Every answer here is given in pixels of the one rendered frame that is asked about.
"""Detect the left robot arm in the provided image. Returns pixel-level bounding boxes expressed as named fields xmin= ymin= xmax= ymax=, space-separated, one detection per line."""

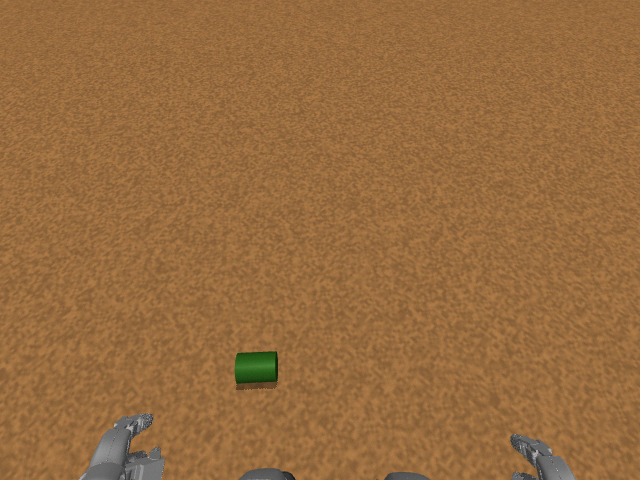
xmin=79 ymin=462 xmax=126 ymax=480

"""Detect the right robot hand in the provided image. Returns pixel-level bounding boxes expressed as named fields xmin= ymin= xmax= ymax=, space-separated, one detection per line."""
xmin=510 ymin=434 xmax=576 ymax=480

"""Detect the left robot hand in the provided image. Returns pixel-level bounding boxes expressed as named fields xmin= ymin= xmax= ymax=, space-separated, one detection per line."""
xmin=88 ymin=413 xmax=165 ymax=480

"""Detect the can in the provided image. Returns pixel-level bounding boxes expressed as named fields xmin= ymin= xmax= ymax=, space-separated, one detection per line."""
xmin=235 ymin=351 xmax=278 ymax=384

